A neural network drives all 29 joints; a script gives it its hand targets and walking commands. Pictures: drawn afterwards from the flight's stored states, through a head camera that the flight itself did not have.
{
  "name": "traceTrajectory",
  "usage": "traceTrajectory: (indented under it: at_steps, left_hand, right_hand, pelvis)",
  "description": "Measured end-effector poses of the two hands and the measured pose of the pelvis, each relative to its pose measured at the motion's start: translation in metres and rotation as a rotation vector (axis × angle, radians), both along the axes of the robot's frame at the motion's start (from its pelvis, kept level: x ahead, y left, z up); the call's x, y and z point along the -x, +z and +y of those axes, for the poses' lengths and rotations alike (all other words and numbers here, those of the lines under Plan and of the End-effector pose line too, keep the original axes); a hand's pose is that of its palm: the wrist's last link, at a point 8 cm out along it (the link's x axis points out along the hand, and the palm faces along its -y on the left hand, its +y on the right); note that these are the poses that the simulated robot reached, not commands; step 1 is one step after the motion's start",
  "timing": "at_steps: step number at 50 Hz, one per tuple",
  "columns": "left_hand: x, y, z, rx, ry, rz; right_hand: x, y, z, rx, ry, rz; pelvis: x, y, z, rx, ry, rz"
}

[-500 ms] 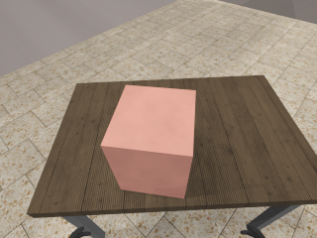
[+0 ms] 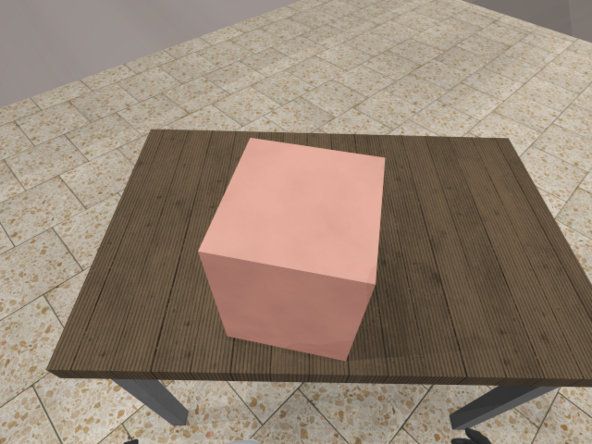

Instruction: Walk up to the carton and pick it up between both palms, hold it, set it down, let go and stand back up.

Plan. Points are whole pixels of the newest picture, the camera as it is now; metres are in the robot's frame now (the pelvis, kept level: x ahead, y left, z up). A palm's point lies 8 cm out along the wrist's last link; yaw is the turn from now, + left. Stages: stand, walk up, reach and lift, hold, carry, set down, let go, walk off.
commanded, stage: reach and lift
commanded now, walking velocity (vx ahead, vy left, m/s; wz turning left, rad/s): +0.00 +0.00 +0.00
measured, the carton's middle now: (299, 253) +0.39 +0.02 +0.01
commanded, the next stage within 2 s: none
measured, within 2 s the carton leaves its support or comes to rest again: neither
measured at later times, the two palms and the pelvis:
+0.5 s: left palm (128, 421) +0.17 +0.25 -0.08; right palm out of the picture +0.14 -0.22 -0.06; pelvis +0.01 -0.01 +0.02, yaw -4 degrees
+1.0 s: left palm (125, 430) +0.16 +0.25 -0.07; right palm (471, 423) +0.17 -0.20 -0.04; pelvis +0.02 +0.01 +0.02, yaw -5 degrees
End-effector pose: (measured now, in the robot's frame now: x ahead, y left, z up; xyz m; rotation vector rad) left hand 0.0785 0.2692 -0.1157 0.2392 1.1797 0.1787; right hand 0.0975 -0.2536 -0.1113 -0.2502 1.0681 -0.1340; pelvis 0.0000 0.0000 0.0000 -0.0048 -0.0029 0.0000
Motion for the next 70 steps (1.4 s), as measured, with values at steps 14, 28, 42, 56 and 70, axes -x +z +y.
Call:
traceTrajectory:
  at_steps: [14, 28, 42, 56, 70]
  left_hand:
    - [-0.08, 0.031, -0.033, 0.064, -0.025, -0.162]
    - [-0.088, 0.042, -0.021, 0.08, -0.041, -0.258]
    - [-0.082, 0.045, -0.021, 0.129, -0.061, -0.373]
    - [-0.077, 0.06, -0.025, 0.159, -0.072, -0.557]
    - [-0.123, 0.097, -0.024, 0.205, -0.146, -0.791]
  right_hand:
    - [-0.039, 0.032, 0.008, -0.031, -0.009, -0.223]
    - [-0.053, 0.051, 0.043, -0.084, -0.032, -0.36]
    - [-0.062, 0.066, 0.047, -0.067, -0.08, -0.456]
    - [-0.066, 0.075, 0.063, -0.132, -0.113, -0.558]
    - [-0.07, 0.093, 0.069, -0.133, -0.155, -0.703]
  pelvis:
    - [-0.01, 0.009, -0.014, -0.008, -0.033, -0.064]
    - [-0.011, 0.018, -0.004, -0.008, -0.075, -0.072]
    - [-0.022, 0.021, 0.013, 0.001, -0.093, -0.08]
    - [-0.021, 0.021, 0.014, 0.005, -0.083, -0.102]
    - [-0.012, 0.018, 0.013, 0.002, -0.087, -0.114]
